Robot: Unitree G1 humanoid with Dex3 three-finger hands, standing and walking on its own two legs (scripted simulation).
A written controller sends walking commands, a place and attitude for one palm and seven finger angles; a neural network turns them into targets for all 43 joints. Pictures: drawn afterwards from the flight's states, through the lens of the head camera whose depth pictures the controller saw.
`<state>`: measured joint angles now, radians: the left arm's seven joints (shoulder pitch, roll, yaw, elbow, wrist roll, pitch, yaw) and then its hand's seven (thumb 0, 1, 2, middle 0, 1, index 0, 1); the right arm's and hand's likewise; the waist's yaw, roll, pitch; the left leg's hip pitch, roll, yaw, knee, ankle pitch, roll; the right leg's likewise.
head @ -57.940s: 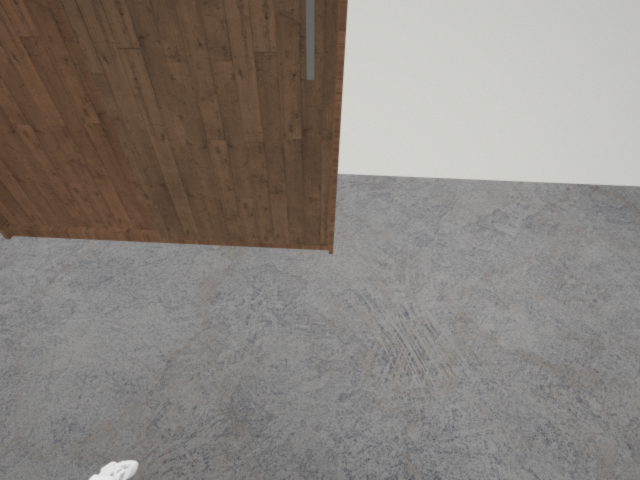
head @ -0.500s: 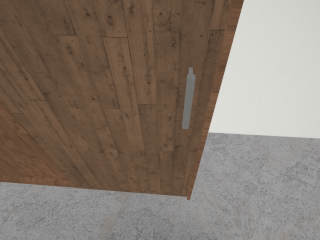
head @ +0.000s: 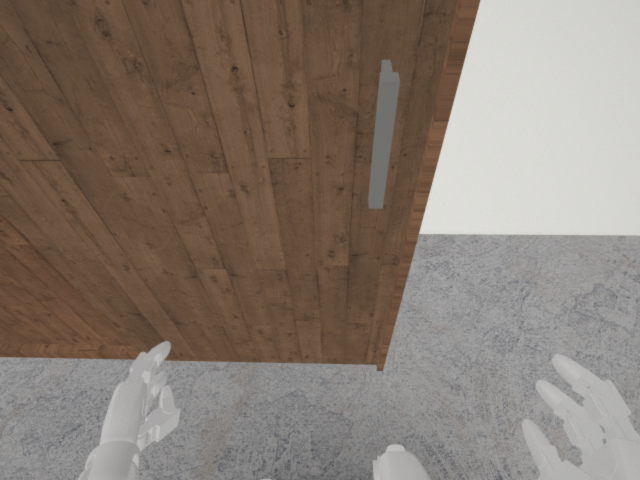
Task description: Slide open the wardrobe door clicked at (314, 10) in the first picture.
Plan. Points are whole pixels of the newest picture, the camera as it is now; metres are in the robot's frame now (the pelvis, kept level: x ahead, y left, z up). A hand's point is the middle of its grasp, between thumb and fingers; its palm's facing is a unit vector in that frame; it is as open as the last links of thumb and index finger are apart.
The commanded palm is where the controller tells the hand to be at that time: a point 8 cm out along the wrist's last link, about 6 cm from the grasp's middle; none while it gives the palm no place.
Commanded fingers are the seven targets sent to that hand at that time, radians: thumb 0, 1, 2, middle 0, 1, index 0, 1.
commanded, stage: raise the hand with hooked fingers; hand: right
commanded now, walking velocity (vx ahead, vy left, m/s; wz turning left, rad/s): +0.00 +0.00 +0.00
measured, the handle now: (380, 140) +0.49 -0.07 +0.17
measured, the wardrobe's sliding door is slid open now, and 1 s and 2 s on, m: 0.00 0.00 0.00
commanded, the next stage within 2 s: move the hooked fingers beside the handle in 1.60 s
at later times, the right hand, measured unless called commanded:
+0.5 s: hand (591, 352) +0.23 -0.26 +0.11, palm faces +0.08 +0.99 -0.06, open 12.1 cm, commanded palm +0.20 -0.31 +0.12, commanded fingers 0.00 0.29 -0.39 0.28 1.07 0.28 1.07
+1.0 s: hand out of the picture +0.26 -0.29 +0.17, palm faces +0.09 +0.99 -0.07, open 13.9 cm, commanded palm +0.24 -0.34 +0.19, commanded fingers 0.00 0.50 -0.30 0.30 1.20 0.30 1.20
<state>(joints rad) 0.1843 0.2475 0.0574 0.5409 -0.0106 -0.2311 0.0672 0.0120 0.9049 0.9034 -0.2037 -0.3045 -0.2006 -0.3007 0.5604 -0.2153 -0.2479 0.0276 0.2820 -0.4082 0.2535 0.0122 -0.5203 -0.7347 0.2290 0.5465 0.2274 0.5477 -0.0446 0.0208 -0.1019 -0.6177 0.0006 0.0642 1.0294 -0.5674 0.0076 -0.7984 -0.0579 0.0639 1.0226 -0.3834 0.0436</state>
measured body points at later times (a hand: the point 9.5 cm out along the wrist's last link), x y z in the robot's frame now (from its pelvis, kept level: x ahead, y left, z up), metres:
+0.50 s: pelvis +0.01 -0.02 +0.03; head +0.04 -0.02 +0.47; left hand +0.16 +0.24 -0.06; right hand +0.22 -0.31 +0.11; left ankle -0.03 +0.12 -0.67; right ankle +0.07 -0.15 -0.67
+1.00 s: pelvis +0.00 -0.03 +0.05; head +0.00 -0.02 +0.50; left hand +0.19 +0.20 -0.02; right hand +0.25 -0.35 +0.18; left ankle -0.03 +0.12 -0.67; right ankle +0.07 -0.15 -0.67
